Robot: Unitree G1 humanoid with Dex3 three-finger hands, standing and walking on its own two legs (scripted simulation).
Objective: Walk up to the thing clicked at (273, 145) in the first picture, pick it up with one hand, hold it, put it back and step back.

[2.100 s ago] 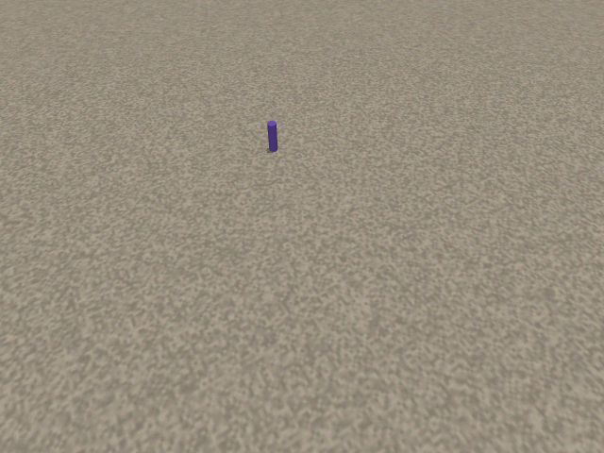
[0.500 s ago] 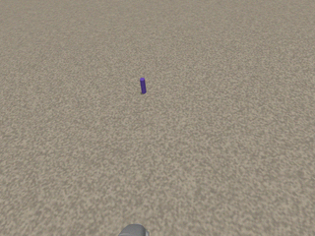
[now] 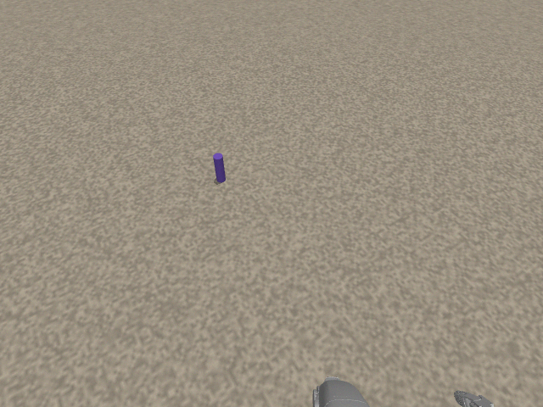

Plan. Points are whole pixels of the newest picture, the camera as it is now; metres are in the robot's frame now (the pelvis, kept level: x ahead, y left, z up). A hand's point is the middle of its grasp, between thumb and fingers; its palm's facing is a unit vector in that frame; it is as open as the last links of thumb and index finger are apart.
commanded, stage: walk up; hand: left
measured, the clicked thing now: (219, 168) +1.24 +0.25 -0.69
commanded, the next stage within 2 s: none
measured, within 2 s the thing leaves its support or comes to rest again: neither
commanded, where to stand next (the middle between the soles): +0.87 +0.06 m, yaw +1 degrees
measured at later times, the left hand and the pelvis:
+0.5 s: hand (133, 344) +0.24 +0.25 -0.13, palm faces +0.04 -0.92 -0.39, open 7.4 cm; pelvis +0.24 -0.03 +0.00, yaw +4 degrees
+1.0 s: hand (157, 219) +0.51 +0.26 -0.13, palm faces -0.04 -0.90 -0.43, open 7.4 cm; pelvis +0.44 -0.03 -0.02, yaw +2 degrees
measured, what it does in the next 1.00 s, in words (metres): walks ahead: right foot, then left foot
